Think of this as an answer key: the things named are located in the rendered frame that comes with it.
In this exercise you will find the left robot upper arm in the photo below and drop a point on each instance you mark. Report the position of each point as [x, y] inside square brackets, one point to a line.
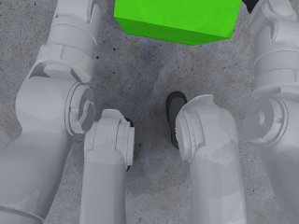
[52, 112]

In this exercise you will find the left robot thigh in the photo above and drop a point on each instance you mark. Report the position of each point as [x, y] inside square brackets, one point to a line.
[104, 173]

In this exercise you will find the robot left forearm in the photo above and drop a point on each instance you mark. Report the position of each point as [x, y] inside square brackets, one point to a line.
[71, 44]

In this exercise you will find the right robot foot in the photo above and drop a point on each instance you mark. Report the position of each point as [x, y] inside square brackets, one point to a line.
[174, 102]

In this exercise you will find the right robot upper arm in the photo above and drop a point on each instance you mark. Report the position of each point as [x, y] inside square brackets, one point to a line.
[272, 126]

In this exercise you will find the robot right forearm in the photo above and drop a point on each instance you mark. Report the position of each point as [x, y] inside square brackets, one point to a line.
[275, 31]

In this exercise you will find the carton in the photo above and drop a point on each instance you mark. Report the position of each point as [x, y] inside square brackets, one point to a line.
[189, 22]

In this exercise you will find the right robot hand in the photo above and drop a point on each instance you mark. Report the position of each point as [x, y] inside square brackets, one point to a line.
[250, 4]

